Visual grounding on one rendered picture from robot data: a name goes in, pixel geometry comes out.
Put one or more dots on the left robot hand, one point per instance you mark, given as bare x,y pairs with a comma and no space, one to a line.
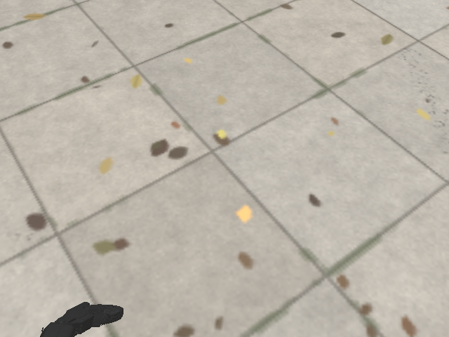
81,318

